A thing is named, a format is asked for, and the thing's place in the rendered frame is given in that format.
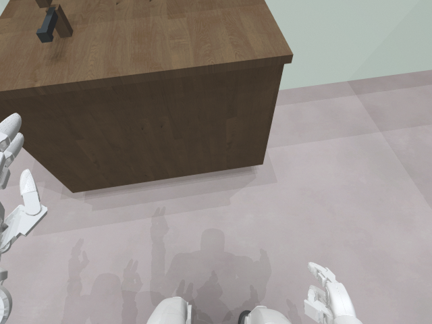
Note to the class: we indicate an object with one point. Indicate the tap lever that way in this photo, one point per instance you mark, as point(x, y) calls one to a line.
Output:
point(45, 33)

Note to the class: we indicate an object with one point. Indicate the robot left thigh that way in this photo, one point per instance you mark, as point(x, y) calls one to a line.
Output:
point(172, 311)

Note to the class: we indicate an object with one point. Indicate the robot thigh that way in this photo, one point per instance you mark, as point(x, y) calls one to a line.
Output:
point(266, 316)
point(172, 311)

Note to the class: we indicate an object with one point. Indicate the left robot hand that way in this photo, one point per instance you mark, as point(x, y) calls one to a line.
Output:
point(23, 219)

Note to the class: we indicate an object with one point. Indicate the counter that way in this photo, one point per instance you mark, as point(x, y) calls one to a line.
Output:
point(133, 91)

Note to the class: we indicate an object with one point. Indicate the right robot hand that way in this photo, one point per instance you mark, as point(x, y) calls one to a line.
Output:
point(334, 302)

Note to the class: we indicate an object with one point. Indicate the robot right thigh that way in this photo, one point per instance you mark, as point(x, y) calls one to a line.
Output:
point(266, 316)

